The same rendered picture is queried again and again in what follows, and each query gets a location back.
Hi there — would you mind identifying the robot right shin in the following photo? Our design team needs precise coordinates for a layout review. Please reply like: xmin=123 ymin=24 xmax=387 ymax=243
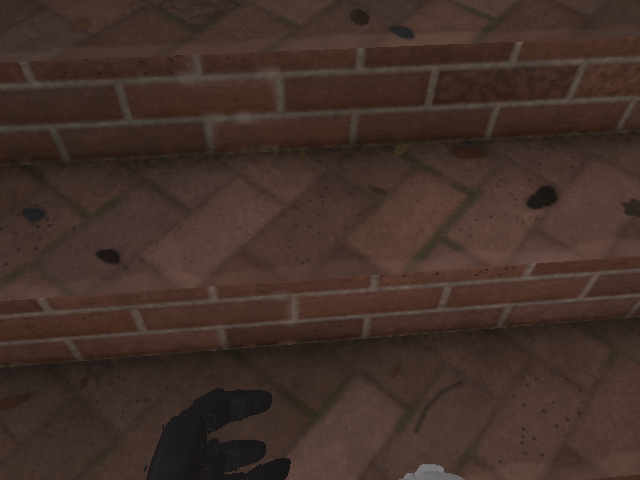
xmin=415 ymin=464 xmax=444 ymax=477

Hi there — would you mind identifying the left robot hand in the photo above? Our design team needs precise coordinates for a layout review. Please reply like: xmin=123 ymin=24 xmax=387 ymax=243
xmin=144 ymin=388 xmax=291 ymax=480

